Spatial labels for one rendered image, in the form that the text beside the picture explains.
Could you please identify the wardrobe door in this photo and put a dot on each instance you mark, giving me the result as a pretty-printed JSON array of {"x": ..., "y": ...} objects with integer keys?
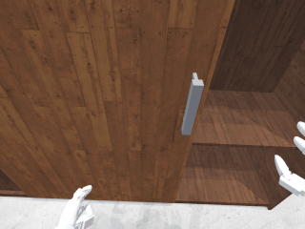
[
  {"x": 6, "y": 184},
  {"x": 93, "y": 92}
]

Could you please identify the robot left hand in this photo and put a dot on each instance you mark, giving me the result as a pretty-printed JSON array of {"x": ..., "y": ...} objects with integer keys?
[{"x": 73, "y": 209}]

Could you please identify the robot right hand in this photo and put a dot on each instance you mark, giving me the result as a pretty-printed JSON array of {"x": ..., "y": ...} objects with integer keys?
[{"x": 292, "y": 182}]

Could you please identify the handle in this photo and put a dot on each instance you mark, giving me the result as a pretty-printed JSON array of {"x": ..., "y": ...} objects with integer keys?
[{"x": 194, "y": 97}]

